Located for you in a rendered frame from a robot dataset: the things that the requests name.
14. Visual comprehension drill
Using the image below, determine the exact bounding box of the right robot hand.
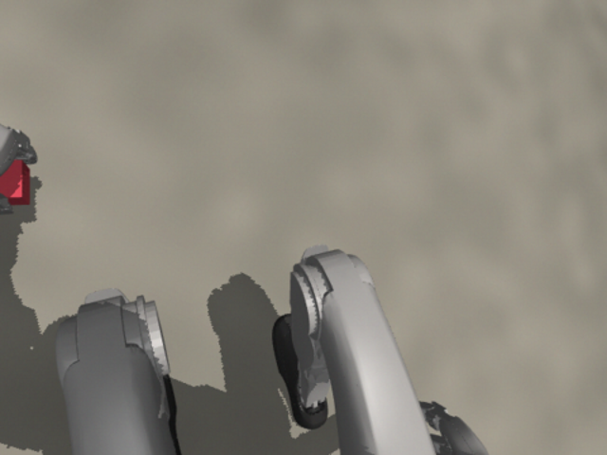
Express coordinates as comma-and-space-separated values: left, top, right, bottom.
419, 401, 489, 455

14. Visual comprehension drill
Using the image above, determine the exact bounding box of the small box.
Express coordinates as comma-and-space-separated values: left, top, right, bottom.
0, 160, 30, 205

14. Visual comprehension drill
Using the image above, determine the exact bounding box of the right robot foot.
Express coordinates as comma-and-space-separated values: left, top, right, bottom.
272, 314, 328, 429

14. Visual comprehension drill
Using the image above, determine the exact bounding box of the left robot hand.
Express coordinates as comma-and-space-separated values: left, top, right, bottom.
0, 124, 37, 214

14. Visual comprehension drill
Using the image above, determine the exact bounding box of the left robot foot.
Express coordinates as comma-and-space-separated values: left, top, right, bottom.
162, 374, 181, 455

